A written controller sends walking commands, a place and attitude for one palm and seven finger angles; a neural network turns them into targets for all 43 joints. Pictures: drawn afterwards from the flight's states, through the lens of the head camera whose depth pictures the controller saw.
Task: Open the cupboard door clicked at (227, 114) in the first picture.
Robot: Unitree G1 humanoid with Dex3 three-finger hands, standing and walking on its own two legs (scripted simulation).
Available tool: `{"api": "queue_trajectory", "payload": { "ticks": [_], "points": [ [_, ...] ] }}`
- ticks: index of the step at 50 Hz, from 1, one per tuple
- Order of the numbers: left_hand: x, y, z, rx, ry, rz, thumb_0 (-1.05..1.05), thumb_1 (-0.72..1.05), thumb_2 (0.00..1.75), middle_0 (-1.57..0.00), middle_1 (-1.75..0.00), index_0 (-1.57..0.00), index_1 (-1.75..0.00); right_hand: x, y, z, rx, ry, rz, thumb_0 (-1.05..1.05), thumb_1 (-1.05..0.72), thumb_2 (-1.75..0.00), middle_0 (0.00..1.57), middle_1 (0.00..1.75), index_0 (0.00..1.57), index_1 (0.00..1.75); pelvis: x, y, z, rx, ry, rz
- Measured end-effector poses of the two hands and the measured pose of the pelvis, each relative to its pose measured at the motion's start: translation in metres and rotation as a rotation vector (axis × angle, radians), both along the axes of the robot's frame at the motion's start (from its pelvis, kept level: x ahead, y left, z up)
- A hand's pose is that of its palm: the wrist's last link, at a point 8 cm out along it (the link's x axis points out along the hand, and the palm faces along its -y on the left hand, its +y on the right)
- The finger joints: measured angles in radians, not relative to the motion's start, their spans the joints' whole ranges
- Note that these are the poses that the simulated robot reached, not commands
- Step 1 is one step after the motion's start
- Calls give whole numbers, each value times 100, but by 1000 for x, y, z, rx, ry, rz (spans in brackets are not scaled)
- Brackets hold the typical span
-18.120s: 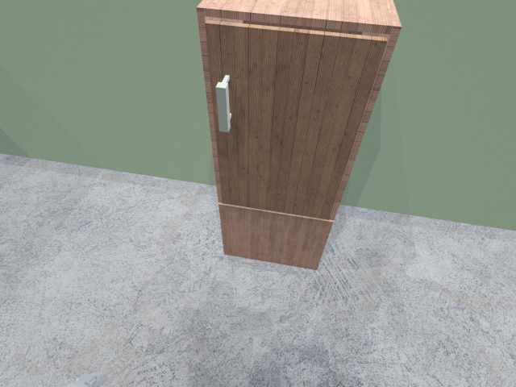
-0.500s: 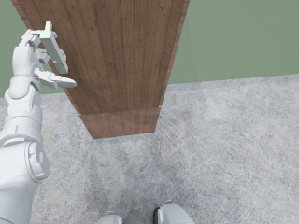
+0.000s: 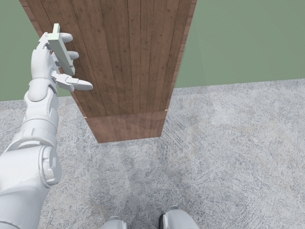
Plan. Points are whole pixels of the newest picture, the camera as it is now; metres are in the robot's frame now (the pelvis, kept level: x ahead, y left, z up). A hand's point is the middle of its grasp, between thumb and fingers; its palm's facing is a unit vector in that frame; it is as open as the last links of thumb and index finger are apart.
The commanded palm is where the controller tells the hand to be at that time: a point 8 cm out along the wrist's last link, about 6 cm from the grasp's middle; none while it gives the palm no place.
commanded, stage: slide the fingers in behind the handle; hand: left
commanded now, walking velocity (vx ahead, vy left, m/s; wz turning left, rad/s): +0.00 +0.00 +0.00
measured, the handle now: (63, 50) +0.57 +0.19 +0.09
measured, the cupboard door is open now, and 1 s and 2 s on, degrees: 0 0 31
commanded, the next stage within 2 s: close the thumb around the handle in 0.30 s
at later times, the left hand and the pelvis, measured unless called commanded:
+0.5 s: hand (71, 64) +0.51 +0.17 +0.10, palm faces +0.04 -1.00 -0.01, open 13.9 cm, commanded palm +0.49 +0.21 +0.09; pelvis +0.00 +0.00 +0.00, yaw +0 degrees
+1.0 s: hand (71, 64) +0.52 +0.17 +0.10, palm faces +0.05 -1.00 -0.02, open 6.0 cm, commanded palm +0.49 +0.20 +0.09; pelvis +0.00 +0.00 +0.00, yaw +0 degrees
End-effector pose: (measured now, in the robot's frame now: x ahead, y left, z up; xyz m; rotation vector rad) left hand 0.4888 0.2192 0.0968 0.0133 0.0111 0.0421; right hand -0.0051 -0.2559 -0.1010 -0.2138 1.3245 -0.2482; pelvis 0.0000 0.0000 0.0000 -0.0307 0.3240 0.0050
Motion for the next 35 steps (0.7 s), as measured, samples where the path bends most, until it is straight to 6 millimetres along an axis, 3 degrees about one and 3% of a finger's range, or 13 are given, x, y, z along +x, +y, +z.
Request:
{"api": "queue_trajectory", "payload": {
  "ticks": [24, 35],
  "points": [
    [1, 0, 0, 0, -7, -5, -1, -49, 30, -30, -121, -29, -120, 0, -1, 1, -10, 10, 2, 1, -90, -90, 20, 30, 20, 30, 2, 3, 0, -2, 2, 3],
    [2, 0, -1, -4, -4, -1, -1, -11, 46, -33, -125, -32, -124, 2, -1, 0, -5, 8, 3, 1, -90, -90, 20, 30, 20, 30, 3, 2, 0, -1, 4, 1]
  ]
}}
